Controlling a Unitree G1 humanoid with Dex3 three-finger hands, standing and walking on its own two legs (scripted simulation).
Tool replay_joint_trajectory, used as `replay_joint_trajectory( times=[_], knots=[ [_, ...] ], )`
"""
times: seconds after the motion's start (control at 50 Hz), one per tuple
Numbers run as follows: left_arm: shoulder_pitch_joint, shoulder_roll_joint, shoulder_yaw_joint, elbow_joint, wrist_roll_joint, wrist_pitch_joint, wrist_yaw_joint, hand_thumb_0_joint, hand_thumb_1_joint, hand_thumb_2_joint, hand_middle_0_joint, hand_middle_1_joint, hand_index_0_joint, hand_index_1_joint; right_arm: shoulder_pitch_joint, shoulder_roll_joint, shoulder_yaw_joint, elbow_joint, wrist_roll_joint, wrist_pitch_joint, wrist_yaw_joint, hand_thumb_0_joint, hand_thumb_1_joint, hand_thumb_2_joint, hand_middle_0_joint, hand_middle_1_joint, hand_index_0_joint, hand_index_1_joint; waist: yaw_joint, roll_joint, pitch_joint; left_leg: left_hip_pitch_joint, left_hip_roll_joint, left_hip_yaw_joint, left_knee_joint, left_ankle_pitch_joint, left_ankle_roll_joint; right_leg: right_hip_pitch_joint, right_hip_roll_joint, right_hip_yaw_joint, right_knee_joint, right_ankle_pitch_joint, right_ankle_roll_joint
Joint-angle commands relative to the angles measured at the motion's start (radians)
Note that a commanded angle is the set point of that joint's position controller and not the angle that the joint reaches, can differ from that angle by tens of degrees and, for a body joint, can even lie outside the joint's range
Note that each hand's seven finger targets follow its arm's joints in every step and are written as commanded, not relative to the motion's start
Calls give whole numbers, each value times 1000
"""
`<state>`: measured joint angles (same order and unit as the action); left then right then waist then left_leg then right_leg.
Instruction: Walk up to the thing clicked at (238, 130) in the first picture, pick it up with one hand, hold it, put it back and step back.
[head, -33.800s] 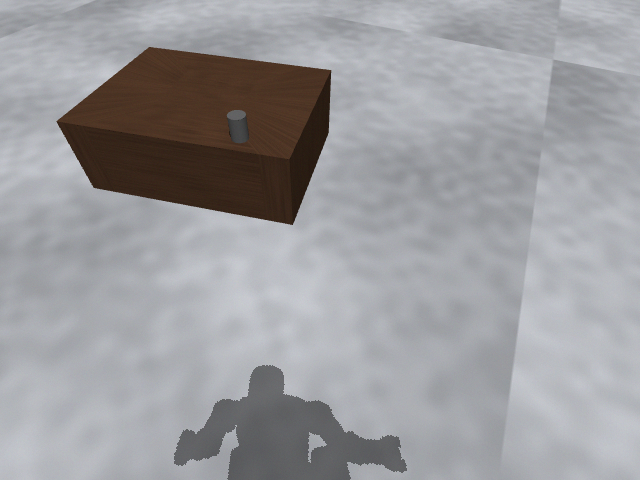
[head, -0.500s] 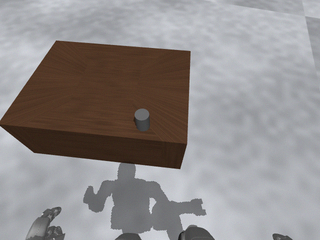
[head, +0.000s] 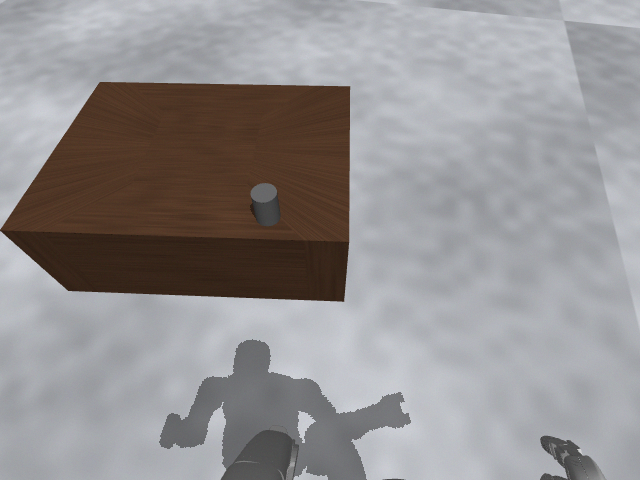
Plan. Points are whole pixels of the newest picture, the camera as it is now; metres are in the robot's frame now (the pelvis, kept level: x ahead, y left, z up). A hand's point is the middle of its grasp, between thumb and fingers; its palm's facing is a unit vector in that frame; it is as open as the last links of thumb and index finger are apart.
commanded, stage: step back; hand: left
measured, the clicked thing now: (266, 205) +0.80 +0.19 -0.35
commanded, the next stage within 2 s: stand in 1.78 s
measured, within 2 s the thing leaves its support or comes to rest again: neither
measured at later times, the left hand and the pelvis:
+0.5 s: hand out of the picture -0.07 +0.25 -0.14, palm faces +0.01 -0.92 -0.39, open 7.4 cm; pelvis -0.17 -0.02 +0.00, yaw +1 degrees
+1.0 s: hand out of the picture -0.26 +0.25 -0.13, palm faces +0.13 -0.90 -0.42, open 7.4 cm; pelvis -0.29 -0.04 +0.00, yaw +7 degrees
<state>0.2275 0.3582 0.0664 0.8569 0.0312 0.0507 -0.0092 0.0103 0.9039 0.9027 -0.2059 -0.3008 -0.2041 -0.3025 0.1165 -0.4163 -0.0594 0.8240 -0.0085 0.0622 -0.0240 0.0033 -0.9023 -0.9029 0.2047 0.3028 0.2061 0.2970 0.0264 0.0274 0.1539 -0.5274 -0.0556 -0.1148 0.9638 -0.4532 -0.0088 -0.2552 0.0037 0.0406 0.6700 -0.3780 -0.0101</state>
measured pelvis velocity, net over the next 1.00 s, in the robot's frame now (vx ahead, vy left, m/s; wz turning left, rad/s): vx -0.29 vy -0.04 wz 0.13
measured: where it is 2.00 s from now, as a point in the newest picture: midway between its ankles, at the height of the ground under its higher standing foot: outside the picture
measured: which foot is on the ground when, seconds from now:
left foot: up 0.00-0.20, down 0.22-0.58, up 0.60-0.88, down 0.90-1.00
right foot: down 0.00-0.24, up 0.26-0.54, down 0.56-1.00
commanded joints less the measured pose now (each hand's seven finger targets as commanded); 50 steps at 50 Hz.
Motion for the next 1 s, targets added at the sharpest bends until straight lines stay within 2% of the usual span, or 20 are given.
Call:
replay_joint_trajectory(
  times=[0.0, 0.12, 0.18, 0.2, 0.22, 0.24, 0.32, 0.44, 0.52, 0.54, 0.56, 0.58, 0.64, 0.78, 0.82, 0.86, 0.88, 0.92, 0.94, 0.98],
  knots=[
    [-155, 281, 86, -142, 14, -43, 36, 0, 900, 900, -200, -300, -200, -300, 61, -171, -44, -58, 10, -39, -13, 0, -900, -900, 200, 300, 200, 300, -45, -187, -126, 57, -55, -32, 253, -23, 1, -70, -242, 170, -214, 479, -197],
    [-55, 272, 72, -141, 4, -25, 50, 0, 900, 900, -200, -300, -200, -300, 52, -146, -36, -66, -10, -48, -6, 0, -900, -900, 200, 300, 200, 300, 19, -235, -173, 90, 24, 72, -212, -54, 6, 172, -259, 178, -111, 624, -184],
    [-90, 250, 55, -156, -14, -6, 40, 0, 900, 900, -200, -300, -200, -300, 155, -158, -53, -14, -15, -61, -4, 0, -900, -900, 200, 300, 200, 300, -24, -151, -238, 313, 52, 77, -560, 325, 40, 89, -187, 118, 39, 487, -102],
    [-52, 204, 43, -162, -17, -3, 35, 0, 900, 900, -200, -300, -200, -300, 128, -223, -70, -27, -28, -64, -7, 0, -900, -900, 200, 300, 200, 300, 0, -10, -242, 420, 226, -163, -572, 475, 107, -99, -97, 79, 139, 258, -53],
    [-96, 208, 43, -176, -29, -4, 43, 0, 900, 900, -200, -300, -200, -300, 67, -344, -85, -53, -17, -58, 5, 0, -900, -900, 200, 300, 200, 300, -23, 197, -226, 320, 419, -367, -596, 615, 272, -161, 55, -28, 298, -183, -12],
    [-150, 237, 63, -160, -15, 1, 53, 0, 900, 900, -200, -300, -200, -300, 82, -351, -92, -53, -27, -61, 4, 0, -900, -900, 200, 300, 200, 300, -70, 163, -199, 210, 472, -450, -619, 599, 336, -145, 60, 103, 485, -303, -7],
    [-27, 227, 62, -93, -30, 5, 41, 0, 900, 900, -200, -300, -200, -300, -36, -229, -51, -59, -25, -63, -12, 0, -900, -900, 200, 300, 200, 300, 24, 88, -154, 241, 319, -141, -543, 610, 248, -196, 79, 141, 635, -143, -4],
    [-43, 207, 55, -84, -12, -13, 25, 0, 900, 900, -200, -300, -200, -300, 30, -224, -56, -60, -32, -39, -2, 0, -900, -900, 200, 300, 200, 300, -44, 156, -205, 400, 308, -130, -523, 512, 250, -130, 29, 7, 178, -151, 34],
    [90, 214, 62, -8, 3, -31, 24, 0, 900, 900, -200, -300, -200, -300, -22, -210, -44, -67, -11, -14, 6, 0, -900, -900, 200, 300, 200, 300, 14, 130, -255, 222, 222, -39, -390, 349, 128, 137, -7, -13, -281, 108, -26],
    [75, 294, 88, -21, 17, -38, 25, 0, 900, 900, -200, -300, -200, -300, 3, -147, -25, -79, -8, -17, 8, 0, -900, -900, 200, 300, 200, 300, 5, -77, -211, 1, 80, 9, -232, 126, 60, 184, -155, 243, -307, 47, -73],
    [16, 408, 116, -53, 15, -30, 25, 0, 900, 900, -200, -300, -200, -300, -42, -123, -26, -106, -5, -20, -10, 0, -900, -900, 200, 300, 200, 300, 49, -283, -160, -47, -49, 13, -24, -148, 7, -23, -397, 454, -367, 113, -234],
    [-46, 421, 114, -85, 10, -38, 31, 0, 900, 900, -200, -300, -200, -300, -52, -166, -49, -97, -5, -14, -19, 0, -900, -900, 200, 300, 200, 300, 47, -258, -98, 1, 6, -84, 158, -168, -7, -204, -483, 552, -415, 90, -315],
    [-170, 278, 73, -99, 16, -51, 41, 0, 900, 900, -200, -300, -200, -300, 39, -168, -41, -31, 1, -19, -9, 0, -900, -900, 200, 300, 200, 300, -53, -104, -90, 43, -53, -65, 251, 4, -3, -135, -249, 171, -248, 361, -180],
    [1, 307, 88, -47, 21, -66, 33, 0, 900, 900, -200, -300, -200, -300, -8, -169, -41, -23, -29, -44, 15, 0, -900, -900, 200, 300, 200, 300, 70, -202, -127, 8, 39, 41, -146, -87, -16, 147, -277, 264, -294, -175, -192],
    [-23, 314, 85, -40, 16, -62, 25, 0, 900, 900, -200, -300, -200, -300, 28, -161, -41, 16, -28, -54, 21, 0, -900, -900, 200, 300, 200, 300, 51, -237, -125, 145, 45, 95, -297, -128, 3, 58, -277, 250, -320, -253, -182],
    [-81, 304, 71, -48, 10, -54, 18, 0, 900, 900, -200, -300, -200, -300, 141, -152, -48, 82, -20, -64, 28, 0, -900, -900, 200, 300, 200, 300, -18, -202, -142, 377, 22, 156, -541, 51, 35, -67, -234, 160, -280, -240, -131],
    [-63, 256, 51, -42, 13, -51, 15, 0, 900, 900, -200, -300, -200, -300, 173, -164, -59, 108, -27, -71, 25, 0, -900, -900, 200, 300, 200, 300, -34, -108, -143, 481, 32, 102, -583, 66, 49, -166, -188, 107, -190, -257, -97],
    [-125, 218, 44, -32, -13, -56, 14, 0, 900, 900, -200, -300, -200, -300, 106, -288, -72, 78, -36, -82, 23, 0, -900, -900, 200, 300, 200, 300, -65, 151, -92, 300, 388, -457, -769, -463, 229, -293, -22, -62, 123, -200, 2],
    [-155, 265, 59, -25, -6, -58, 12, 0, 900, 900, -200, -300, -200, -300, 62, -283, -70, 66, -35, -89, 24, 0, -900, -900, 200, 300, 200, 300, -55, 70, -10, 153, 395, -441, -787, -438, 251, -226, -45, 31, 211, -167, -2],
    [-81, 217, 45, 5, -20, -69, -2, 0, 900, 900, -200, -300, -200, -300, -11, -205, -38, 61, -36, -105, 19, 0, -900, -900, 200, 300, 200, 300, -3, 52, -34, 244, 296, -241, -713, -163, 195, -187, -52, 16, 155, -61, -6]
  ],
)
